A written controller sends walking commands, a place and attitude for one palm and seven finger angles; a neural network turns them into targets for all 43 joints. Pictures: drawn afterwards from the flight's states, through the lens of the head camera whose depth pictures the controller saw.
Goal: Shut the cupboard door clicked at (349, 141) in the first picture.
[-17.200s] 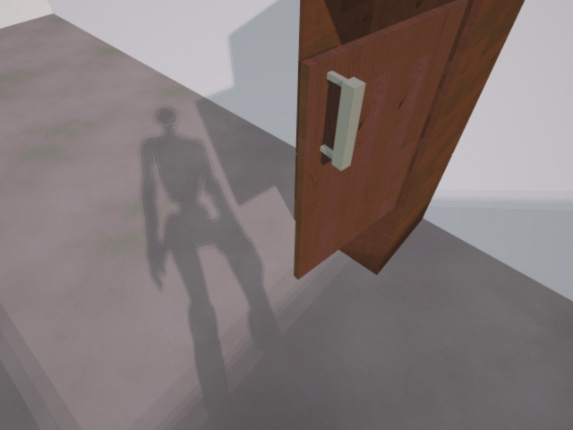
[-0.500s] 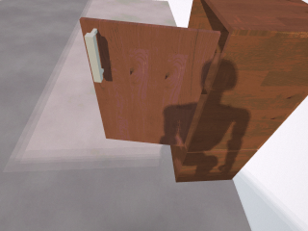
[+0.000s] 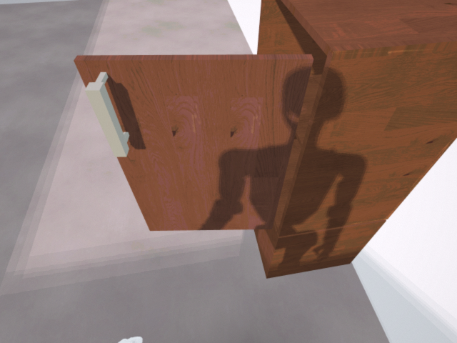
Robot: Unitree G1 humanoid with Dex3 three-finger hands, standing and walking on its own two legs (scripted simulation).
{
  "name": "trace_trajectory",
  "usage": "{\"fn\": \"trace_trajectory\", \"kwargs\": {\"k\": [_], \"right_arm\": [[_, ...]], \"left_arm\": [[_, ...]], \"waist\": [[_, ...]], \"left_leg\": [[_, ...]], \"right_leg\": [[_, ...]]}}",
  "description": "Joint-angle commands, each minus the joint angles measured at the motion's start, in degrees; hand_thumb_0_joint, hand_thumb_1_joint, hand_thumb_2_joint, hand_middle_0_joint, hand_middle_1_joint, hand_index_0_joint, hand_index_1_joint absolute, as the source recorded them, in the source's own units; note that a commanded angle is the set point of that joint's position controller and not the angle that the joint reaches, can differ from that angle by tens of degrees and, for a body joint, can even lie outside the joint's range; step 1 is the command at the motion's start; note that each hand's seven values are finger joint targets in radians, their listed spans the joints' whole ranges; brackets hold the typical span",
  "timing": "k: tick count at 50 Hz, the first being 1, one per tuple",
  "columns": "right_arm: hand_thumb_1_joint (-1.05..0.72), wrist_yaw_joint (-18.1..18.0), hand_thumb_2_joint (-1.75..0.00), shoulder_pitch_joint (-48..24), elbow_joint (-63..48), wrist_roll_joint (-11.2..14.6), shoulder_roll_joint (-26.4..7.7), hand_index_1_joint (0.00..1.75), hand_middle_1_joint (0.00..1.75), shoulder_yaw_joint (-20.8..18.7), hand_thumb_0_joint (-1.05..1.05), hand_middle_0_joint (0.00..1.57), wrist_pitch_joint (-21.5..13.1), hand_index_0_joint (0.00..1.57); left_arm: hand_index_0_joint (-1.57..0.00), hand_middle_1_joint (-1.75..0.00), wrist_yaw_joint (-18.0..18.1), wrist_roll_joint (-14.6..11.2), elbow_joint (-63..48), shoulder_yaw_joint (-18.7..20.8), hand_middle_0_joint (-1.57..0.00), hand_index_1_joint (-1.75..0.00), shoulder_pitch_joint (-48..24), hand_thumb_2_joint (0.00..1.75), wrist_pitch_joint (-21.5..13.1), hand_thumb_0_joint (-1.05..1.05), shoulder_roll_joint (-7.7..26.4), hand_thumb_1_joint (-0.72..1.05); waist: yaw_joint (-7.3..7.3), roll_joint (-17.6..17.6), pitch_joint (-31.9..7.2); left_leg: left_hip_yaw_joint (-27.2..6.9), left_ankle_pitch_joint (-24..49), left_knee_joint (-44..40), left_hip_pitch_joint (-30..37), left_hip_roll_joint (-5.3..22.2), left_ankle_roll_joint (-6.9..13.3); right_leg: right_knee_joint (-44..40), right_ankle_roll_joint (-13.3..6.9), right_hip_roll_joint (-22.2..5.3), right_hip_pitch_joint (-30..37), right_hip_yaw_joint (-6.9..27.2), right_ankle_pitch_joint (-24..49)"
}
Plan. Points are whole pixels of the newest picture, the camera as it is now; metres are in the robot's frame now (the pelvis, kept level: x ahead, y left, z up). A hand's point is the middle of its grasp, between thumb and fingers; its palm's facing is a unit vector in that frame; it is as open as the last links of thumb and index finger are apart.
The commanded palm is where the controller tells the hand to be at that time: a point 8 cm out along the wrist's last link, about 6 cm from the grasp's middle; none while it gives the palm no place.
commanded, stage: come to a stop and stand still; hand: left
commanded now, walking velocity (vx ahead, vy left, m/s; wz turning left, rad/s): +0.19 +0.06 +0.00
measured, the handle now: (112, 116) +0.48 +0.22 +0.15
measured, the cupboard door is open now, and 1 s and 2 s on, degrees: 81 81 81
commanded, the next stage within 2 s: look again from close up in 1.56 s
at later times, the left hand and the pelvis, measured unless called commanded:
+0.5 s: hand out of the picture +0.08 +0.21 -0.18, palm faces +0.07 -0.96 -0.28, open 7.4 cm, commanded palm none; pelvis +0.05 +0.01 -0.01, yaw +1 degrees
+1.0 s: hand out of the picture +0.11 +0.20 -0.18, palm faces +0.03 -0.98 -0.22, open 7.4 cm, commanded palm none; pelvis +0.03 +0.01 -0.01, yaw +2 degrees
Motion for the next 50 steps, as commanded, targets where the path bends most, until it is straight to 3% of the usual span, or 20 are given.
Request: {"fn": "trace_trajectory", "kwargs": {"k": [1,3,4,7,10,12,14,16,20,24,26,27,28,29,30,31,33,36,38,50], "right_arm": [[-0.9,-0.2,-0.9,2.9,-1.3,0.6,-6.6,0.3,0.3,-1.3,0.0,0.2,-0.7,0.2],[-0.9,0.3,-0.9,0.9,-4.7,0.5,-5.3,0.3,0.3,-1.4,0.0,0.2,-0.6,0.2],[-0.9,0.2,-0.9,-3.1,-5.4,0.2,-6.7,0.3,0.3,-1.8,0.0,0.2,-0.2,0.2],[-0.9,0.2,-0.9,-2.7,-5.5,0.8,-4.2,0.3,0.3,-1.7,0.0,0.2,1.9,0.2],[-0.9,0.4,-0.9,2.2,-4.5,1.0,-2.1,0.3,0.3,-2.2,0.0,0.2,2.8,0.2],[-0.9,0.4,-0.9,4.3,-4.4,0.6,-5.1,0.3,0.3,-2.7,0.0,0.2,2.5,0.2],[-0.9,0.1,-0.9,0.6,-7.4,0.1,-12.1,0.3,0.3,-3.9,0.0,0.2,2.1,0.2],[-0.9,-0.3,-0.9,-4.6,-9.3,-0.3,-12.0,0.3,0.3,-3.7,0.0,0.2,2.0,0.2],[-0.9,-1.0,-0.9,-8.3,-10.4,-0.2,-12.8,0.3,0.3,-3.6,0.0,0.2,2.3,0.2],[-0.9,-1.0,-0.9,-9.2,-10.4,0.3,-13.7,0.3,0.3,-4.3,0.0,0.2,3.0,0.2],[-0.9,-0.8,-0.9,-11.4,-10.8,0.9,-11.5,0.3,0.3,-4.1,0.0,0.2,3.4,0.2],[-0.9,-0.4,-0.9,-11.4,-11.6,1.4,-8.1,0.3,0.3,-3.6,0.0,0.2,3.9,0.2],[-0.9,-0.1,-0.9,-12.5,-11.9,1.2,-6.7,0.3,0.3,-3.3,0.0,0.2,4.6,0.2],[-0.9,0.0,-0.9,-13.4,-11.5,1.1,-6.2,0.3,0.3,-3.3,0.0,0.2,4.9,0.2],[-0.9,0.0,-0.9,-14.2,-16.9,-0.2,-13.1,0.3,0.3,-3.4,0.0,0.2,2.5,0.2],[-0.9,-0.1,-0.9,-11.7,-15.5,-0.3,-11.1,0.3,0.3,-4.6,0.0,0.2,2.0,0.2],[-0.9,-0.1,-0.9,-10.8,-15.3,-0.1,-10.1,0.3,0.3,-4.0,0.0,0.2,1.7,0.2],[-0.9,0.1,-0.9,-12.0,-16.1,0.0,-9.2,0.3,0.3,-3.1,0.0,0.2,1.7,0.2],[-0.9,0.0,-0.9,-12.9,-15.7,0.3,-9.4,0.3,0.3,-3.5,0.0,0.2,1.9,0.2],[-0.9,0.6,-0.9,-11.5,-12.0,0.0,-12.4,0.3,0.3,-1.9,0.0,0.2,1.0,0.2]], "left_arm": [[-0.2,-0.3,0.8,-0.4,-0.9,1.4,-0.2,-0.3,8.6,0.9,-2.0,0.0,4.6,0.9],[-0.2,-0.3,1.6,-0.6,2.3,2.8,-0.2,-0.3,18.7,0.9,-2.8,0.0,12.5,0.9],[-0.2,-0.3,2.1,-0.7,2.4,2.9,-0.2,-0.3,19.5,0.9,-2.9,0.0,12.1,0.9],[-0.2,-0.3,3.2,-0.3,-0.9,1.8,-0.2,-0.3,7.5,0.9,-2.3,0.0,8.0,0.9],[-0.2,-0.3,2.9,-0.2,-3.2,2.2,-0.2,-0.3,2.7,0.9,-1.1,0.0,8.3,0.9],[-0.2,-0.3,2.4,-0.9,-3.6,2.1,-0.2,-0.3,3.7,0.9,0.0,0.0,8.6,0.9],[-0.2,-0.3,2.4,-1.4,-4.0,1.5,-0.2,-0.3,7.5,0.9,1.0,0.0,5.7,0.9],[-0.2,-0.3,2.6,-1.2,-3.6,1.3,-0.2,-0.3,7.1,0.9,1.7,0.0,5.7,0.9],[-0.2,-0.3,2.3,-1.3,-2.7,0.7,-0.2,-0.3,8.4,0.9,1.0,0.0,6.2,0.9],[-0.2,-0.3,2.0,-1.1,-2.6,0.8,-0.2,-0.3,10.8,0.9,1.1,0.0,6.5,0.9],[-0.2,-0.3,2.0,-0.3,-2.3,0.9,-0.2,-0.3,13.7,0.9,0.6,0.0,8.2,0.9],[-0.2,-0.3,2.2,0.1,-2.5,1.2,-0.2,-0.3,12.2,0.9,0.4,0.0,11.1,0.9],[-0.2,-0.3,2.2,-0.2,-2.8,1.0,-0.2,-0.3,10.3,0.9,0.0,0.0,12.0,0.9],[-0.2,-0.3,2.2,0.0,-3.2,0.7,-0.2,-0.3,8.8,0.9,-0.1,0.0,11.7,0.9],[-0.2,-0.3,3.0,1.5,-5.6,-0.4,-0.2,-0.3,8.7,0.9,-1.3,0.0,17.8,0.9],[-0.2,-0.3,2.8,0.3,-7.5,0.9,-0.2,-0.3,6.0,0.9,-0.4,0.0,14.9,0.9],[-0.2,-0.3,2.9,-0.6,-8.6,0.0,-0.2,-0.3,6.2,0.9,-0.5,0.0,11.3,0.9],[-0.2,-0.3,3.1,-0.3,-7.8,0.8,-0.2,-0.3,9.8,0.9,-1.9,0.0,12.3,0.9],[-0.2,-0.3,3.1,-0.2,-7.3,1.4,-0.2,-0.3,9.4,0.9,-2.1,0.0,14.9,0.9],[-0.2,-0.3,2.0,-0.6,-6.3,0.0,-0.2,-0.3,6.3,0.9,-1.2,0.0,13.1,0.9]], "waist": [[5.4,-1.9,-0.9],[7.55,-14.9,-3.6],[8.9,-6.7,-1.4],[2.94,-6.4,3.1],[0.33,-6.8,0.5],[0.53,-1.0,-0.4],[2.47,15.8,-2.7],[2.79,12.1,-0.6],[2.68,6.7,-5.4],[2.95,4.9,-8.7],[4.36,-3.6,-6.5],[3.32,-13.5,-3.7],[3.45,-13.3,-1.9],[3.34,-9.2,-1.8],[1.61,-7.9,-1.9],[1.22,-8.8,-8.6],[1.61,-5.6,-8.0],[3.48,-10.0,0.4],[3.36,-4.6,0.8],[3.92,2.8,1.2]], "left_leg": [[-8.6,11.2,5.6,-10.1,12.8,-0.8],[-0.2,-15.8,25.1,-30.9,3.7,-6.1],[-4.8,-20.6,35.1,-32.1,6.4,-6.4],[-9.6,-15.6,34.8,-22.9,10.6,-7.2],[-3.4,-0.2,17.2,-8.9,7.4,-8.9],[-4.0,16.1,9.9,-2.6,8.2,-8.7],[-18.8,36.8,1.9,-7.9,22.5,0.3],[-19.6,37.2,0.4,-11.4,23.7,4.3],[-15.4,49.7,6.7,0.8,22.7,5.0],[-14.4,41.0,7.6,0.0,21.9,3.0],[-10.0,21.3,13.5,-6.7,14.7,-2.5],[-4.9,1.4,15.9,-13.4,8.4,-5.9],[-5.5,-11.5,20.4,-14.2,5.9,-7.1],[-6.9,-14.0,25.1,-13.1,5.8,-7.3],[-12.2,-9.0,17.7,-14.1,6.3,-6.0],[-7.7,-0.3,15.9,-10.3,6.9,-6.1],[-10.3,5.3,16.2,-7.3,7.7,-4.5],[-8.0,2.4,18.5,-15.6,6.6,-5.3],[-8.1,-0.6,19.8,-16.7,6.7,-5.5],[-12.6,2.6,7.0,-13.1,9.9,-3.9]], "right_leg": [[-9.9,-1.9,-0.6,17.0,1.9,7.6],[-16.2,-13.1,-21.4,32.9,27.1,14.6],[-18.3,-17.6,-24.7,28.0,28.6,21.6],[-17.1,-12.9,-17.9,10.5,13.4,31.2],[-9.8,-7.0,-10.7,2.6,2.7,29.1],[-1.6,-3.1,-6.4,-0.6,1.2,18.8],[10.1,1.8,1.6,1.0,-1.0,-10.7],[21.0,1.1,1.8,0.6,3.5,-16.5],[14.6,1.4,2.1,-2.5,4.1,-12.5],[1.8,0.9,3.0,4.8,3.0,-3.3],[-13.1,0.0,0.0,9.8,8.6,16.4],[-15.0,-3.3,-8.5,9.9,17.0,25.9],[-16.4,-8.4,-13.4,6.3,19.0,28.2],[-16.5,-10.9,-13.2,4.0,17.7,26.8],[-9.6,-8.0,-7.9,10.0,18.0,23.9],[-6.8,-5.7,-6.9,7.1,14.2,11.1],[-8.0,-3.4,-2.4,2.9,10.8,6.4],[-13.1,-2.4,-5.6,4.6,16.2,15.4],[-12.1,-4.6,-8.1,6.7,17.0,21.0],[-12.8,-2.2,-0.7,6.4,8.5,0.8]]}}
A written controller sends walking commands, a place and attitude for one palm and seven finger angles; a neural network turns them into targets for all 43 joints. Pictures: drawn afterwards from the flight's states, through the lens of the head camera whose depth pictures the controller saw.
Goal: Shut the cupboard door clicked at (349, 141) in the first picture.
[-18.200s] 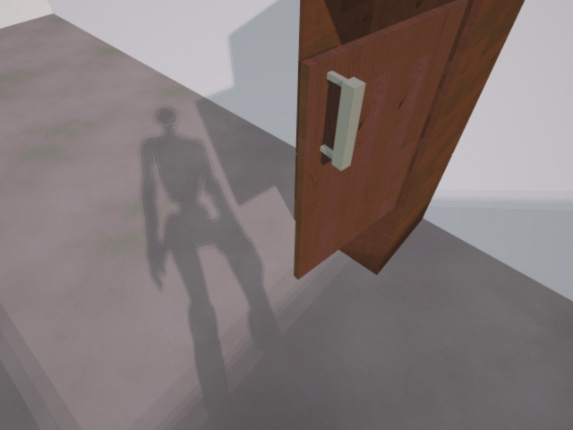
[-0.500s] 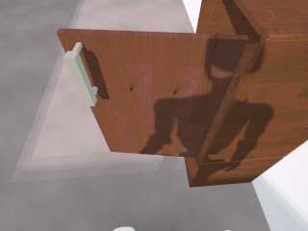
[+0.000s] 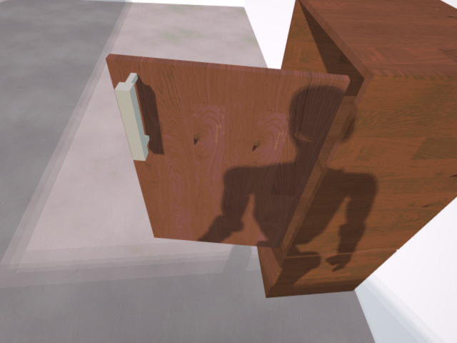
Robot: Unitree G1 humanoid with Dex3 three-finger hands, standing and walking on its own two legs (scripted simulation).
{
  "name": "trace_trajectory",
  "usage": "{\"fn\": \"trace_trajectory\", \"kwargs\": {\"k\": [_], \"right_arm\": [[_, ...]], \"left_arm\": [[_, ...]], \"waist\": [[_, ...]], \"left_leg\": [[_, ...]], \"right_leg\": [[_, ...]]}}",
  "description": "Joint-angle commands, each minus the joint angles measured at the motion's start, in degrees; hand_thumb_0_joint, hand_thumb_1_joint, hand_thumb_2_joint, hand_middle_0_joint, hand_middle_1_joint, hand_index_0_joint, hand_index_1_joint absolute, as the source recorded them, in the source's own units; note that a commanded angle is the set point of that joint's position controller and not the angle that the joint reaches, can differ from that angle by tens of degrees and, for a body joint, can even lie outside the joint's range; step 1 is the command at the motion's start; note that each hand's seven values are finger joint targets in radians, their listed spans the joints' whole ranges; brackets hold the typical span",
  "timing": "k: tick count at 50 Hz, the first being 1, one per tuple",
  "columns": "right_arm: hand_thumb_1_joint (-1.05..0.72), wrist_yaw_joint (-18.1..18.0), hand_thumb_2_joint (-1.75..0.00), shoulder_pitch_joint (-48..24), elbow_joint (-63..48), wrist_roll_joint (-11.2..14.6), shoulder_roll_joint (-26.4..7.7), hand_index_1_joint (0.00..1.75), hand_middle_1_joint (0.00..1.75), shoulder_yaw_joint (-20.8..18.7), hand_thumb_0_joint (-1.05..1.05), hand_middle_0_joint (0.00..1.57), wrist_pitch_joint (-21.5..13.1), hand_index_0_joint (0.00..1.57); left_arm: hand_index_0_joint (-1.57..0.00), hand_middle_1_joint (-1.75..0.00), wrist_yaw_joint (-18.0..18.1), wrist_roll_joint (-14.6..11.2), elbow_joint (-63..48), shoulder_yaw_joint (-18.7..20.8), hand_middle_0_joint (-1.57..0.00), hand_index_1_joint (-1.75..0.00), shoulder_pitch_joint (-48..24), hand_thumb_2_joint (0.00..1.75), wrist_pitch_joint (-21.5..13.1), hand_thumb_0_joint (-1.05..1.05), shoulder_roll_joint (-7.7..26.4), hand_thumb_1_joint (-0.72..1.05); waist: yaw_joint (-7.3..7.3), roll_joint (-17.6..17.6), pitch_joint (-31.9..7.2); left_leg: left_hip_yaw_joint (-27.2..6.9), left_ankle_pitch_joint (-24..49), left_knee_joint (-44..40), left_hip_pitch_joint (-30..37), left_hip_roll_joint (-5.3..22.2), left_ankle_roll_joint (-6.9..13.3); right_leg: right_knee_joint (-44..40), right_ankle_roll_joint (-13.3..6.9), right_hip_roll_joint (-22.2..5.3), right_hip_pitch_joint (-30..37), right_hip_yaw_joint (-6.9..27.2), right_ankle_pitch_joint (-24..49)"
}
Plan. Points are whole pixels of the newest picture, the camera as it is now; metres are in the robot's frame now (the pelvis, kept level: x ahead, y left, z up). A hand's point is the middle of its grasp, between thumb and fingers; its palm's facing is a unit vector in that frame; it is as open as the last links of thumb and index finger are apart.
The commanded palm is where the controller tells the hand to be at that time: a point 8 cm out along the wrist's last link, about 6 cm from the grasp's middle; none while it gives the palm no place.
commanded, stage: come to a stop and stand still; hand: left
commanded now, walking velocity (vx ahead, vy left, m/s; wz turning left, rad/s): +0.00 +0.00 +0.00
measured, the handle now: (136, 118) +0.45 +0.20 +0.16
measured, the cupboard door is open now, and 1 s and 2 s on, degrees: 81 81 81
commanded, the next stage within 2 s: look again from close up in 0.56 s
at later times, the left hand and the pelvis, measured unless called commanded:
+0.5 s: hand out of the picture +0.01 +0.25 -0.17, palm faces -0.03 -0.98 -0.22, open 7.4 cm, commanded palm none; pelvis -0.01 +0.06 +0.01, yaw -1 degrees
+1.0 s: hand out of the picture +0.00 +0.25 -0.17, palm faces -0.02 -0.98 -0.19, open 7.4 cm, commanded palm none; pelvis +0.01 +0.07 +0.01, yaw -1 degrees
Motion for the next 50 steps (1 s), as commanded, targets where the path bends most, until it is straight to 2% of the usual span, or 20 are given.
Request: {"fn": "trace_trajectory", "kwargs": {"k": [1,7,11,19,26,30,35,42,44,50], "right_arm": [[-0.9,0.0,-0.9,-1.6,-3.2,-0.3,-7.4,0.3,0.3,-0.8,0.0,0.2,-1.8,0.2],[-0.9,0.2,-0.9,-1.6,-1.6,-0.1,-9.0,0.3,0.3,-0.7,0.0,0.2,-2.1,0.2],[-0.9,0.2,-0.9,-1.5,-0.3,0.1,-8.9,0.3,0.3,-0.5,0.0,0.2,-2.3,0.2],[-0.9,0.3,-0.9,-1.9,2.0,0.3,-8.7,0.3,0.3,-0.5,0.0,0.2,-1.8,0.2],[-0.9,0.3,-0.9,-1.6,3.4,0.6,-7.7,0.3,0.3,-0.5,0.0,0.2,-1.8,0.2],[-0.9,0.2,-0.9,-1.5,4.1,0.7,-7.3,0.3,0.3,-0.5,0.0,0.2,-1.8,0.2],[-0.9,0.0,-0.9,-0.8,5.0,0.8,-6.6,0.3,0.3,-0.4,0.0,0.2,-2.1,0.2],[-0.9,-0.3,-0.9,-0.1,6.2,0.8,-6.0,0.3,0.3,-0.5,0.0,0.2,-1.9,0.2],[-0.9,-0.3,-0.9,0.2,6.6,0.8,-6.0,0.3,0.3,-0.5,0.0,0.2,-1.9,0.2],[-0.9,-0.4,-0.9,1.2,7.3,0.9,-5.1,0.3,0.3,-0.4,0.0,0.2,-2.1,0.2]], "left_arm": [[-0.2,-0.3,0.4,-0.2,-3.0,2.0,-0.2,-0.3,1.3,0.9,-0.7,0.0,7.8,0.9],[-0.2,-0.3,0.1,-0.3,-1.6,1.6,-0.2,-0.3,0.6,0.9,-0.6,0.0,8.1,0.9],[-0.2,-0.3,0.1,-0.3,-0.3,1.2,-0.2,-0.3,1.5,0.9,-0.7,0.0,7.7,0.9],[-0.2,-0.3,0.3,-0.1,2.6,0.6,-0.2,-0.3,3.3,0.9,-0.3,0.0,7.1,0.9],[-0.2,-0.3,0.5,0.0,4.7,0.1,-0.2,-0.3,5.7,0.9,-0.4,0.0,5.8,0.9],[-0.2,-0.3,0.6,0.1,5.7,0.1,-0.2,-0.3,6.6,0.9,-0.3,0.0,5.4,0.9],[-0.2,-0.3,0.8,0.0,6.9,0.0,-0.2,-0.3,7.6,0.9,-0.4,0.0,4.6,0.9],[-0.2,-0.3,1.0,0.1,8.3,0.0,-0.2,-0.3,8.5,0.9,0.0,0.0,3.4,0.9],[-0.2,-0.3,1.0,0.0,8.6,0.1,-0.2,-0.3,8.6,0.9,-0.1,0.0,3.3,0.9],[-0.2,-0.3,1.1,-0.1,8.9,0.1,-0.2,-0.3,8.5,0.9,-0.4,0.0,3.1,0.9]], "waist": [[1.02,4.4,0.7],[0.88,3.3,-1.6],[1.12,2.5,-2.6],[0.94,2.6,1.2],[0.81,2.7,0.2],[0.99,3.1,1.0],[0.92,3.3,-0.4],[0.89,4.1,2.3],[0.96,3.1,2.0],[0.86,0.7,1.1]], "left_leg": [[-5.3,3.6,-8.7,-1.3,3.8,2.7],[-6.7,2.9,-11.5,-0.3,4.6,2.9],[-7.0,5.8,-12.4,1.3,5.1,3.3],[-8.4,-2.2,-17.1,0.5,5.3,3.0],[-7.7,-0.5,-17.6,2.6,4.9,2.7],[-8.0,-0.2,-18.4,3.0,5.0,2.7],[-7.3,6.0,-17.4,5.6,4.9,2.5],[-8.2,1.6,-20.4,4.7,5.2,1.7],[-8.5,2.3,-20.5,5.2,5.3,1.6],[-6.4,8.3,-18.0,6.9,4.6,2.0]], "right_leg": [[-9.3,-0.8,-6.7,-1.9,7.7,1.9],[-8.3,0.0,-6.5,-0.5,6.3,3.2],[-8.0,0.5,-6.8,0.4,5.7,5.7],[-8.9,1.4,-6.9,-1.3,5.6,3.4],[-9.6,1.8,-7.5,-0.9,5.6,5.1],[-9.7,2.1,-7.6,-1.0,5.1,5.6],[-9.8,2.3,-8.0,-0.1,4.9,7.9],[-9.5,2.7,-7.8,-0.8,4.6,6.3],[-9.4,2.7,-7.8,-0.5,4.6,6.9],[-10.6,2.5,-8.4,0.1,5.2,9.1]]}}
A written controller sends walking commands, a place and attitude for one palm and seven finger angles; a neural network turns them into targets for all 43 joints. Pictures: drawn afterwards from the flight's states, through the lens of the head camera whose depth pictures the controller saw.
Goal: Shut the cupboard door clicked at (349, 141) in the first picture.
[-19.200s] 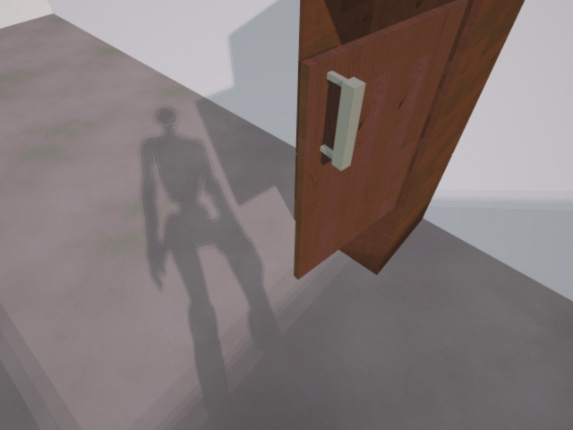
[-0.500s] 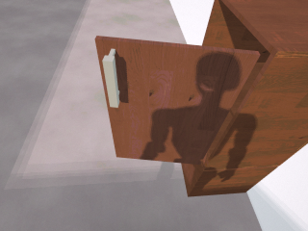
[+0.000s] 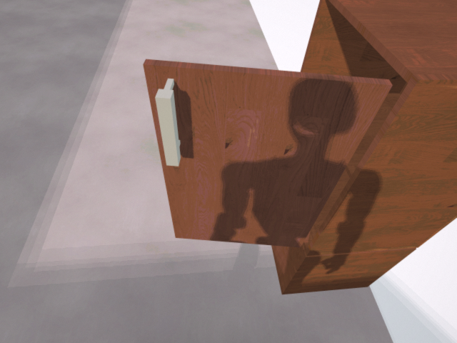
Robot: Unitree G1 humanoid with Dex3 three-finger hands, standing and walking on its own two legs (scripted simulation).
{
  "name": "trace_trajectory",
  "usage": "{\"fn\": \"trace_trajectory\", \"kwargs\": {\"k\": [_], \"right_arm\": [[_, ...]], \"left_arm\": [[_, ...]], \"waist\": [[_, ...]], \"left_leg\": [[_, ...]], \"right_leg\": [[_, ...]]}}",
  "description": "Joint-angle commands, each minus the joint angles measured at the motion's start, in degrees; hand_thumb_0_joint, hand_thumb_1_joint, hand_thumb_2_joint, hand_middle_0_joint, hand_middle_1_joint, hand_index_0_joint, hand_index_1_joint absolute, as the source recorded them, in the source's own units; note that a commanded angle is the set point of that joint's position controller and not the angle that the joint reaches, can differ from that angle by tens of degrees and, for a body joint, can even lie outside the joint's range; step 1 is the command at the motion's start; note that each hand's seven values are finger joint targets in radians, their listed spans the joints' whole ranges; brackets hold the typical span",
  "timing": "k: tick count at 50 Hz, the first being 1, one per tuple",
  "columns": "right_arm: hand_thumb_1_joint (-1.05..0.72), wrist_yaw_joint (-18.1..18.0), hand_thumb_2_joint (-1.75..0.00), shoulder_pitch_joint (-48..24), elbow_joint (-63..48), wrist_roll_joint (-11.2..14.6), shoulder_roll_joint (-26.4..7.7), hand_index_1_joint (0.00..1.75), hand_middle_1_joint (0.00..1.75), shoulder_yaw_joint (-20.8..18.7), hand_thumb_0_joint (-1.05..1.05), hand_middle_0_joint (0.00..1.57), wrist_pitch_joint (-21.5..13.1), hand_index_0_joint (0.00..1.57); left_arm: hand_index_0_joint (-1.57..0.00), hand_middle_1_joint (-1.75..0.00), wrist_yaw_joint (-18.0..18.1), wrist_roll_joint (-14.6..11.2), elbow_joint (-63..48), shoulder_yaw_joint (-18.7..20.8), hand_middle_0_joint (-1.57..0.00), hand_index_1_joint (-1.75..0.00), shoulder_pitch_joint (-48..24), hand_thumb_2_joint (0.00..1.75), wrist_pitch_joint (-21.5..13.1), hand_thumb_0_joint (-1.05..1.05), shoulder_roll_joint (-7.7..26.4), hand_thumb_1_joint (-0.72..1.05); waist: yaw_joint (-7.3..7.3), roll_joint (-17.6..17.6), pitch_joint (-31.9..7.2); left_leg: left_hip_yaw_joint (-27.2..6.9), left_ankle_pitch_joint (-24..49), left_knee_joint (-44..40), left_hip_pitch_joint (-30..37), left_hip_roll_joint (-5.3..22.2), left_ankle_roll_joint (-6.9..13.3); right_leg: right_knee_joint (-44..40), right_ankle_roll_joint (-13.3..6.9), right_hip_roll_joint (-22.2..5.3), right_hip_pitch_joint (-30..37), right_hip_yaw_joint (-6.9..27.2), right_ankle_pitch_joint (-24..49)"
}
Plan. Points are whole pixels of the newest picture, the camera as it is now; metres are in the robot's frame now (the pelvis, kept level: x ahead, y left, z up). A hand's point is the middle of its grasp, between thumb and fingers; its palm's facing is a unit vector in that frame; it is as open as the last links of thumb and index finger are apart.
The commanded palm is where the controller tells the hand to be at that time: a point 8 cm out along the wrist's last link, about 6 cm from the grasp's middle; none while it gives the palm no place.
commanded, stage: look again from close up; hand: left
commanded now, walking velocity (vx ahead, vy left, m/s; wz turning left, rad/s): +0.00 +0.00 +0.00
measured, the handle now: (171, 124) +0.44 +0.14 +0.15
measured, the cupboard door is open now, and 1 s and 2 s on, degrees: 81 81 81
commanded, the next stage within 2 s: raise the hand and make a fist in 0.14 s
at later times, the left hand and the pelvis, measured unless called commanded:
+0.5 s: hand (145, 274) +0.21 +0.15 +0.03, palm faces +0.13 -0.99 -0.06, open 6.9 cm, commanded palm +0.11 +0.21 -0.04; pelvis -0.01 -0.03 -0.03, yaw +2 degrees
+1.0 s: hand (147, 274) +0.22 +0.15 +0.03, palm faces -0.07 -1.00 -0.06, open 4.5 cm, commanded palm +0.16 +0.21 +0.04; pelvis +0.02 -0.05 -0.05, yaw +3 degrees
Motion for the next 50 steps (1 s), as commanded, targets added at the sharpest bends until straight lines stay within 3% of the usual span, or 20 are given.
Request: {"fn": "trace_trajectory", "kwargs": {"k": [1,11,12,13,14,15,16,18,19,21,24,26,29,31,34,38,40,44,46,50], "right_arm": [[-0.9,-0.4,-0.9,2.4,-1.5,-0.2,-7.4,0.3,0.3,-1.4,0.0,0.2,-1.2,0.2],[-0.9,-0.4,-0.9,3.5,-0.3,-0.2,-6.3,0.3,0.3,-1.2,0.0,0.2,-1.1,0.2],[-0.9,-0.2,-0.9,3.9,-4.6,-0.1,-8.6,0.3,0.3,-0.1,0.0,0.2,-1.7,0.2],[-0.9,-4.4,-0.9,10.7,-23.1,0.9,-19.9,0.3,0.3,-3.3,0.0,0.2,-11.9,0.2],[-0.9,-5.4,-0.9,5.1,-22.8,4.1,-11.9,0.3,0.3,1.6,0.0,0.2,-17.9,0.2],[-0.9,-5.6,-0.9,2.6,-20.3,2.2,-12.8,0.3,0.3,1.4,0.0,0.2,-19.7,0.2],[-0.9,-3.4,-0.9,2.1,-17.7,2.4,-8.5,0.3,0.3,1.0,0.0,0.2,-20.3,0.2],[-0.9,-1.5,-0.9,1.0,-24.5,3.0,-11.5,0.3,0.3,-1.2,0.0,0.2,-21.7,0.2],[-0.9,-1.4,-0.9,0.0,-25.5,2.5,-12.3,0.3,0.3,-1.5,0.0,0.2,-22.1,0.2],[-0.9,-0.3,-0.9,-0.5,-29.1,1.8,-11.4,0.3,0.3,-2.1,0.0,0.2,-21.3,0.2],[-0.9,0.1,-0.9,-4.4,-34.4,1.3,-12.2,0.3,0.3,-4.1,0.0,0.2,-19.1,0.2],[-0.9,0.7,-0.9,-6.5,-39.6,2.5,-13.2,0.3,0.3,-4.9,0.0,0.2,-18.3,0.2],[-0.9,0.3,-0.9,-8.3,-45.2,3.3,-12.6,0.3,0.3,-4.2,0.0,0.2,-18.0,0.2],[-0.9,-0.3,-0.9,-7.4,-46.7,2.8,-12.0,0.3,0.3,-3.6,0.0,0.2,-18.5,0.2],[-0.9,-1.4,-0.9,-3.5,-44.8,2.1,-11.2,0.3,0.3,-3.0,0.0,0.2,-20.0,0.2],[-0.9,-2.8,-0.9,-1.4,-40.1,2.3,-12.4,0.3,0.3,-2.2,0.0,0.2,-21.6,0.2],[-0.9,-3.6,-0.9,-0.8,-39.0,2.9,-13.0,0.3,0.3,-1.6,0.0,0.2,-21.4,0.2],[-0.9,-4.6,-0.9,-1.3,-40.6,4.0,-12.5,0.3,0.3,-2.2,0.0,0.2,-18.7,0.2],[-0.9,-4.4,-0.9,-2.9,-42.8,4.2,-11.1,0.3,0.3,-1.9,0.0,0.2,-17.2,0.2],[-0.9,-3.9,-0.9,-4.4,-43.9,3.1,-8.6,0.3,0.3,-1.0,0.0,0.2,-16.4,0.2]], "left_arm": [[-0.2,-0.3,0.4,-0.3,-1.1,1.2,-0.2,-0.3,4.0,0.9,-0.5,0.0,5.0,0.9],[-0.2,-0.3,0.4,-0.4,-0.5,1.1,-0.2,-0.3,3.7,0.9,-0.5,0.0,4.3,0.9],[-0.2,-0.3,2.3,0.7,0.5,0.5,-0.2,-0.3,3.6,0.9,-1.7,0.0,4.7,0.9],[-0.2,-0.3,3.5,-5.2,-95.8,24.9,-0.2,-0.3,-44.7,0.9,-16.6,0.0,37.9,0.9],[-0.22,-0.32,3.7,-6.8,-83.2,3.1,-0.22,-0.32,-5.6,0.9,-12.8,0.0,11.7,0.9],[-0.24,-0.34,5.9,-8.8,-81.0,6.4,-0.24,-0.34,-3.1,0.9,-9.7,0.0,11.7,0.9],[-0.25,-0.36,5.5,-9.1,-61.6,-3.5,-0.25,-0.36,11.7,0.9,-3.0,0.0,-4.9,0.9],[-0.29,-0.4,4.2,-10.6,-71.1,-0.7,-0.29,-0.4,2.1,0.9,-6.6,0.0,-0.2,0.9],[-0.31,-0.42,2.8,-10.3,-64.8,3.6,-0.31,-0.42,2.4,0.9,-9.8,0.0,3.2,0.9],[-0.35,-0.46,-2.8,-12.2,-52.0,7.3,-0.35,-0.46,16.3,0.9,-16.3,0.0,1.9,0.9],[-0.4,-0.52,-15.8,-17.8,-48.6,13.9,-0.4,-0.52,21.9,0.9,-28.4,0.0,5.4,0.9],[-0.44,-0.56,-23.1,-19.8,-47.7,16.7,-0.44,-0.56,22.1,0.9,-30.9,0.0,8.7,0.9],[-0.49,-0.62,-25.2,-21.9,-62.6,20.1,-0.49,-0.62,18.6,0.9,-29.0,0.0,12.9,0.9],[-0.53,-0.66,-23.2,-23.2,-74.7,20.7,-0.53,-0.66,12.4,0.9,-29.6,0.0,13.9,0.9],[-0.58,-0.72,-18.5,-22.0,-89.9,19.1,-0.58,-0.72,3.5,0.9,-34.2,0.0,15.3,0.9],[-0.66,-0.8,-19.7,-21.2,-89.5,11.1,-0.66,-0.8,1.4,0.9,-38.0,0.0,10.8,0.9],[-0.69,-0.84,-22.8,-21.5,-83.2,11.0,-0.69,-0.84,1.5,0.9,-35.3,0.0,11.7,0.9],[-0.77,-0.92,-26.5,-20.5,-73.6,16.4,-0.77,-0.92,8.3,0.9,-20.9,0.0,14.9,0.9],[-0.81,-0.96,-26.6,-22.2,-75.2,20.1,-0.81,-0.96,11.8,0.9,-15.0,0.0,15.1,0.9],[-0.88,-1.04,-21.7,-25.5,-84.4,27.6,-0.88,-1.04,14.2,0.9,-13.2,0.0,16.1,0.9]], "waist": [[-0.34,0.9,0.3],[-0.36,1.2,1.8],[-1.03,3.0,1.1],[-11.86,5.0,-21.7],[-2.74,25.0,-28.6],[-0.31,24.5,-24.1],[-1.49,16.8,-12.7],[-2.7,11.8,-1.0],[-3.43,3.0,2.9],[-0.45,-10.3,4.4],[2.11,-21.8,0.2],[2.79,-17.3,-1.0],[4.44,0.6,-7.5],[3.09,10.1,-12.2],[-0.54,14.0,-14.8],[-4.96,9.5,-11.1],[-5.8,5.9,-8.9],[-1.43,-0.6,-12.7],[1.65,-0.1,-18.5],[4.86,-2.4,-22.5]], "left_leg": [[-10.3,4.3,-6.3,1.9,10.7,-3.9],[-10.0,2.2,-6.8,1.2,10.4,-4.0],[-10.3,21.6,1.4,-0.5,11.8,-6.0],[-16.2,25.9,1.9,22.2,11.2,-7.8],[-17.1,20.9,-0.5,30.1,12.7,-11.5],[-16.4,18.0,-6.1,20.2,11.5,-14.3],[-15.6,5.9,-7.7,9.2,10.9,-13.9],[-12.6,-12.1,-1.8,-2.8,7.8,-9.1],[-10.8,-14.2,2.7,-8.6,6.0,-7.4],[-7.8,-11.6,10.7,-17.4,3.5,-6.8],[-5.0,-15.0,20.5,-30.2,2.2,-7.6],[-3.7,-16.6,24.5,-33.9,1.4,-7.4],[-2.5,-17.5,25.4,-32.7,0.5,-5.8],[-4.5,-18.6,25.6,-30.0,1.4,-5.4],[-6.7,-15.1,28.5,-25.5,2.9,-4.3],[-8.4,-11.6,31.9,-25.0,4.3,-3.5],[-8.8,-10.2,32.5,-26.6,4.2,-3.1],[-7.8,-6.5,28.1,-25.8,4.4,-3.2],[-7.7,-1.3,26.4,-23.0,3.7,-3.7],[-8.3,6.3,23.0,-19.3,3.8,-4.8]], "right_leg": [[-2.6,-3.6,-2.2,-2.7,1.6,4.9],[-3.6,-3.7,-2.3,-2.6,1.8,4.1],[0.2,-4.0,-1.2,-2.4,1.0,6.4],[11.0,-3.9,5.5,-8.3,-5.4,10.5],[19.4,-4.9,6.8,-15.1,-5.0,-7.6],[18.9,-5.5,6.4,-14.8,-2.5,-8.8],[17.9,-5.2,4.5,-17.0,-3.0,-9.3],[9.2,-5.9,4.1,-15.6,-4.4,-5.2],[5.0,-5.8,4.0,-17.3,-4.3,-6.6],[4.6,-6.0,3.8,-21.5,-3.0,-16.0],[10.6,-6.2,2.9,-24.3,1.6,-25.0],[11.4,-5.9,1.2,-23.2,7.4,-27.2],[12.3,-5.5,1.1,-21.4,10.3,-29.3],[14.7,-6.2,2.2,-23.6,9.9,-29.7],[16.0,-6.3,3.3,-26.4,10.0,-22.7],[16.7,-5.3,4.2,-29.5,9.0,-15.0],[15.3,-3.0,3.7,-27.5,10.3,-10.0],[12.6,-0.8,1.5,-18.8,10.5,-3.2],[13.6,0.6,0.0,-10.9,10.7,8.6],[17.1,0.2,1.0,-2.4,6.3,30.2]]}}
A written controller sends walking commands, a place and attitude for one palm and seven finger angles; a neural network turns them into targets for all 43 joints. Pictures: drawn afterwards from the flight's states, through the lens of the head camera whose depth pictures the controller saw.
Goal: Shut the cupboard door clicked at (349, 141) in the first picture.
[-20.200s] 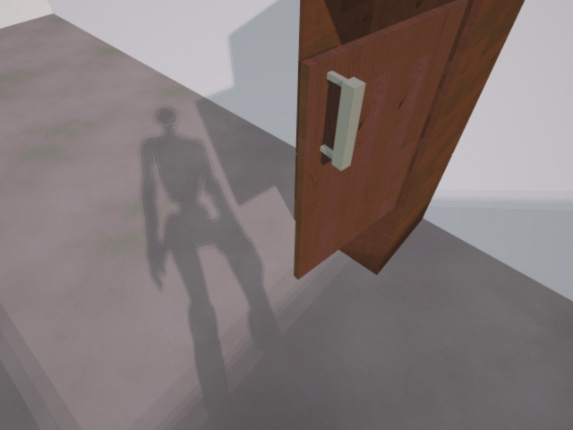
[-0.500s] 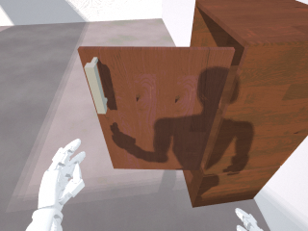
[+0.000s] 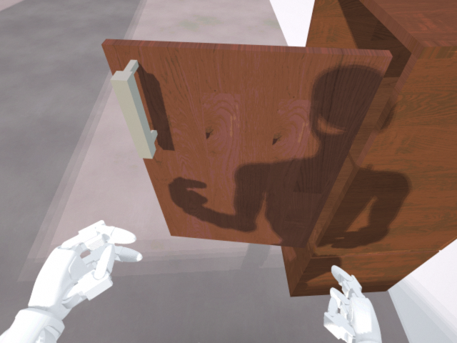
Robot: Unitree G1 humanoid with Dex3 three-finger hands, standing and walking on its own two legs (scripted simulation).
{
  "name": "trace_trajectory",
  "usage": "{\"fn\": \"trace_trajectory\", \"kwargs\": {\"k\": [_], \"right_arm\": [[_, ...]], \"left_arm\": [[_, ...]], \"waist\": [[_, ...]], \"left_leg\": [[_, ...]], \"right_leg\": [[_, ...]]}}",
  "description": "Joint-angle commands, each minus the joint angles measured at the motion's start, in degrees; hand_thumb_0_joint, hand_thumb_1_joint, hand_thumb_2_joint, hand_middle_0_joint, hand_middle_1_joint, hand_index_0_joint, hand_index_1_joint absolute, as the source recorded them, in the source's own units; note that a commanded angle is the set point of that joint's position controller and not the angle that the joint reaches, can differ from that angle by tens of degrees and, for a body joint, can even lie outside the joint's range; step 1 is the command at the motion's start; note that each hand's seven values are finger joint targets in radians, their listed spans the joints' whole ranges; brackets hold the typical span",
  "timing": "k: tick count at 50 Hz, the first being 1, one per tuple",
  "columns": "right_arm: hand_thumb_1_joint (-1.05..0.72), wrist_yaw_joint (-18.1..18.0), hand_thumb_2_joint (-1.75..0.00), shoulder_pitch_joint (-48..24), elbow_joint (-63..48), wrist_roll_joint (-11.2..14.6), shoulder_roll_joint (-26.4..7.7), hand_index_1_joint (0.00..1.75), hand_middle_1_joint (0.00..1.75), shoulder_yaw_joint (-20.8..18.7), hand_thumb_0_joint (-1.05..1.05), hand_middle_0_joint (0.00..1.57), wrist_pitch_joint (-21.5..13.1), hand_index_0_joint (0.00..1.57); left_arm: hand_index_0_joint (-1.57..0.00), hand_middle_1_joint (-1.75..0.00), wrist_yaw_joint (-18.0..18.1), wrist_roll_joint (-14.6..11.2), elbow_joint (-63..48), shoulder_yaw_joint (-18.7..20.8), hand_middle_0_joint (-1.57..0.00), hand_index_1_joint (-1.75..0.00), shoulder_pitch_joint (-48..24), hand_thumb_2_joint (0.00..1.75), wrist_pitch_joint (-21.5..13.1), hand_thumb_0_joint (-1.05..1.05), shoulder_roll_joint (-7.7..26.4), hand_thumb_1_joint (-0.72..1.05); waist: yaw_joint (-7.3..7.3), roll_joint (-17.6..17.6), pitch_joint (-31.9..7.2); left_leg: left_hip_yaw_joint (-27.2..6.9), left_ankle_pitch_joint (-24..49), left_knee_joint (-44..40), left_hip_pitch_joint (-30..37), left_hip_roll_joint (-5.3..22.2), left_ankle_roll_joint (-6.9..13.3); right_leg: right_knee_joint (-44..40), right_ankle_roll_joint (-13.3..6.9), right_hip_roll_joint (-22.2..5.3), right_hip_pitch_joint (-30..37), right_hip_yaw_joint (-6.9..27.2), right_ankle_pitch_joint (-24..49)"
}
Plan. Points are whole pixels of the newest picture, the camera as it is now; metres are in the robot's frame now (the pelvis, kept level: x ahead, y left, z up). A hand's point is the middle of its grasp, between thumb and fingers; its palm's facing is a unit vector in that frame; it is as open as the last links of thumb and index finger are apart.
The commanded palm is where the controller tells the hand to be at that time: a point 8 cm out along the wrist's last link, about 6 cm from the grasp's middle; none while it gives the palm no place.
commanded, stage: raise the hand and make a fist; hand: left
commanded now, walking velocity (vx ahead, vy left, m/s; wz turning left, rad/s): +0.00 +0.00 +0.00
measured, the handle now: (140, 111) +0.43 +0.18 +0.19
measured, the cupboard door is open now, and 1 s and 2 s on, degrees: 81 81 81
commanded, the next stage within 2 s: bring the fist close to the handle in 1.16 s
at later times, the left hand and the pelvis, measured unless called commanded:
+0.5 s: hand (49, 238) +0.21 +0.24 +0.17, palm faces +0.01 -1.00 -0.08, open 3.1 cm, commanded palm +0.18 +0.29 +0.16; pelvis +0.00 +0.05 +0.02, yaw +0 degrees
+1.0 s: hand (65, 229) +0.22 +0.22 +0.18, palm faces -0.03 -1.00 -0.06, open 3.1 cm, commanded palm +0.19 +0.27 +0.20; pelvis -0.01 +0.03 +0.04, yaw +0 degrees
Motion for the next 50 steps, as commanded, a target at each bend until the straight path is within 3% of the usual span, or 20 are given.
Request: {"fn": "trace_trajectory", "kwargs": {"k": [1,3,5,7,9,11,15,18,22,24,28,30,35,38,40,41,43,46,49,50], "right_arm": [[-0.9,-0.2,-0.9,-4.1,-10.7,-0.8,-7.0,0.3,0.3,-4.0,0.0,0.2,-3.5,0.2],[-0.9,0.5,-0.9,-2.7,-10.2,-1.0,-7.4,0.3,0.3,-4.0,0.0,0.2,-4.4,0.2],[-0.9,0.7,-0.9,-2.0,-9.4,-1.1,-8.5,0.3,0.3,-4.2,0.0,0.2,-5.3,0.2],[-0.9,0.8,-0.9,-0.8,-8.9,-1.0,-9.3,0.3,0.3,-4.4,0.0,0.2,-6.0,0.2],[-0.9,0.5,-0.9,-0.6,-8.7,-0.7,-10.1,0.3,0.3,-4.5,0.0,0.2,-6.5,0.2],[-0.9,0.0,-0.9,-0.8,-8.7,-0.7,-10.5,0.3,0.3,-4.6,0.0,0.2,-6.6,0.2],[-0.9,-0.4,-0.9,-1.5,-8.3,-1.0,-10.3,0.3,0.3,-3.9,0.0,0.2,-6.7,0.2],[-0.9,-0.3,-0.9,-2.3,-8.0,-0.6,-9.6,0.3,0.3,-2.8,0.0,0.2,-6.5,0.2],[-0.9,-0.3,-0.9,-2.9,-7.5,-0.1,-10.2,0.3,0.3,-2.2,0.0,0.2,-5.6,0.2],[-0.9,-0.3,-0.9,-3.0,-7.8,0.1,-10.4,0.3,0.3,-2.0,0.0,0.2,-5.1,0.2],[-0.9,-0.4,-0.9,-4.2,-8.4,0.2,-10.4,0.3,0.3,-1.5,0.0,0.2,-3.2,0.2],[-0.9,-0.7,-0.9,-5.2,-8.3,-0.1,-10.4,0.3,0.3,-1.4,0.0,0.2,-2.8,0.2],[-0.9,-0.7,-0.9,-6.3,-7.0,-0.3,-9.8,0.3,0.3,-0.6,0.0,0.2,-2.6,0.2],[-0.9,-0.8,-0.9,-7.2,-6.2,0.3,-9.7,0.3,0.3,-0.2,0.0,0.2,-2.5,0.2],[-0.9,-0.8,-0.9,-7.3,-5.8,0.6,-10.4,0.3,0.3,-0.6,0.0,0.2,-2.2,0.2],[-0.9,-0.7,-0.9,-7.7,-6.1,0.8,-10.2,0.3,0.3,-0.6,0.0,0.2,-1.9,0.2],[-0.9,-0.6,-0.9,-8.3,-7.0,1.1,-10.3,0.3,0.3,-0.7,0.0,0.2,-1.3,0.2],[-0.9,-0.4,-0.9,-9.3,-8.3,0.6,-10.2,0.3,0.3,-0.9,0.0,0.2,-1.0,0.2],[-0.9,-0.4,-0.9,-9.4,-8.8,0.0,-9.5,0.3,0.3,-0.6,0.0,0.2,-1.7,0.2],[-0.9,-0.5,-0.9,-9.1,-8.0,-0.3,-9.8,0.3,0.3,-0.6,0.0,0.2,-1.8,0.2]], "left_arm": [[-0.9,-1.06,4.7,-4.9,-18.1,13.0,-0.9,-1.06,8.2,0.9,-2.3,0.0,7.1,0.9],[-0.93,-1.1,5.4,-4.3,-20.0,9.7,-0.93,-1.1,8.7,0.9,-4.4,0.0,4.6,0.9],[-0.97,-1.14,5.4,-3.0,-20.7,5.5,-0.97,-1.14,5.9,0.9,-5.3,0.0,2.9,0.9],[-1.01,-1.18,4.9,-2.0,-19.5,2.0,-1.01,-1.18,5.3,0.9,-4.7,0.0,0.9,0.9],[-1.04,-1.22,4.8,-1.0,-20.2,1.0,-1.04,-1.22,3.4,0.9,-3.5,0.0,1.9,0.9],[-1.08,-1.26,5.7,0.2,-23.6,2.4,-1.08,-1.26,0.1,0.9,-2.6,0.0,5.1,0.9],[-1.15,-1.34,9.6,1.9,-30.6,5.8,-1.15,-1.34,-4.4,0.9,-2.8,0.0,9.6,0.9],[-1.21,-1.4,11.0,1.0,-29.3,4.5,-1.21,-1.4,-5.9,0.9,-1.4,0.0,6.4,0.9],[-1.28,-1.48,10.1,0.7,-24.5,2.3,-1.28,-1.48,-8.6,0.9,5.5,0.0,4.7,0.9],[-1.3,-1.5,9.3,1.3,-24.5,1.0,-1.3,-1.5,-10.4,0.9,9.8,0.0,4.6,0.9],[-1.3,-1.5,9.2,2.3,-26.2,2.5,-1.3,-1.5,-15.4,0.9,15.8,0.0,6.8,0.9],[-1.3,-1.5,10.3,2.5,-28.2,5.8,-1.3,-1.5,-19.2,0.9,16.5,0.0,10.7,0.9],[-1.3,-1.5,11.2,1.5,-28.4,7.8,-1.3,-1.5,-25.9,0.9,16.1,0.0,11.7,0.9],[-1.3,-1.5,10.1,1.1,-24.4,5.3,-1.3,-1.5,-28.6,0.9,18.7,0.0,8.9,0.9],[-1.3,-1.5,9.0,0.7,-18.4,5.4,-1.3,-1.5,-23.5,0.9,21.7,0.0,8.1,0.9],[-1.3,-1.5,8.2,0.6,-18.0,3.9,-1.3,-1.5,-22.4,0.9,23.1,0.0,6.1,0.9],[-1.3,-1.5,7.6,0.5,-18.9,3.9,-1.3,-1.5,-21.9,0.9,25.2,0.0,6.4,0.9],[-1.3,-1.5,8.4,1.3,-24.6,6.0,-1.3,-1.5,-23.4,0.9,24.4,0.0,9.2,0.9],[-1.3,-1.5,10.9,1.6,-31.2,8.2,-1.3,-1.5,-26.8,0.9,20.2,0.0,11.5,0.9],[-1.3,-1.5,12.1,1.9,-31.9,10.2,-1.3,-1.5,-26.9,0.9,18.6,0.0,14.5,0.9]], "waist": [[4.28,-5.9,-13.2],[3.62,-4.3,-10.5],[1.82,-3.1,-7.1],[0.5,-2.4,-5.6],[0.08,-1.1,-4.8],[0.32,-0.9,-7.1],[1.63,4.2,-10.0],[1.67,5.2,-5.4],[1.4,2.9,0.2],[1.44,3.8,0.5],[1.84,0.9,-0.3],[2.26,1.4,-1.2],[2.46,3.2,-2.9],[1.92,3.5,0.2],[2.33,-0.3,2.3],[2.15,-0.6,2.4],[2.19,-1.3,2.4],[2.65,-1.1,-0.6],[2.88,1.7,-3.1],[3.06,1.5,-2.7]], "left_leg": [[-2.6,23.3,-7.4,3.8,0.3,-0.6],[-2.1,25.8,-9.3,6.3,0.3,-0.4],[-2.3,26.6,-10.1,9.0,0.9,-0.3],[-2.8,26.2,-10.9,10.7,1.2,-0.3],[-3.4,23.2,-12.0,11.1,1.5,-0.4],[-4.0,21.0,-13.2,12.1,1.6,-0.4],[-5.8,22.1,-15.9,16.8,2.5,-1.7],[-7.1,20.5,-18.9,17.2,3.3,-2.9],[-8.3,16.5,-22.7,16.7,4.0,-3.2],[-8.5,17.0,-24.0,17.8,4.1,-3.5],[-8.0,17.7,-25.9,19.8,3.9,-3.1],[-7.4,17.5,-26.3,21.2,3.6,-2.8],[-7.3,19.4,-27.5,24.8,3.3,-3.2],[-7.7,15.6,-29.1,24.3,3.2,-3.1],[-6.7,14.3,-28.9,22.4,2.8,-2.3],[-5.9,14.3,-28.7,22.1,2.5,-1.9],[-5.1,13.5,-28.4,21.7,2.2,-1.2],[-4.3,14.9,-27.7,22.6,1.9,-0.5],[-4.1,16.0,-27.5,24.5,1.6,-0.5],[-3.8,16.0,-27.0,24.1,1.8,-0.5]], "right_leg": [[-8.3,7.1,-6.6,21.5,9.4,44.8],[-7.8,5.7,-4.9,17.8,6.4,43.0],[-8.3,4.6,-3.5,12.4,4.5,34.8],[-8.8,3.8,-2.6,8.7,2.7,27.9],[-9.9,2.9,-2.1,7.4,2.0,21.1],[-10.7,2.4,-2.3,9.0,2.1,18.2],[-10.9,1.5,-2.1,10.8,1.3,16.0],[-12.2,1.5,-1.7,10.7,0.2,14.5],[-15.1,1.6,-1.6,11.9,0.0,13.7],[-16.3,1.7,-1.9,13.0,0.2,14.4],[-18.6,1.6,-1.8,16.0,0.3,15.3],[-19.7,1.4,-1.9,17.5,0.7,15.3],[-21.4,1.2,-1.7,18.9,0.8,16.0],[-22.5,1.3,-1.9,18.4,0.7,14.6],[-23.9,1.2,-2.1,19.0,1.3,14.4],[-24.1,1.4,-2.3,19.0,1.4,14.2],[-24.4,1.6,-2.5,19.0,1.6,13.7],[-24.7,1.7,-2.7,20.6,2.4,13.5],[-24.4,1.6,-2.4,21.0,2.3,13.1],[-24.9,1.5,-2.5,21.2,3.0,12.8]]}}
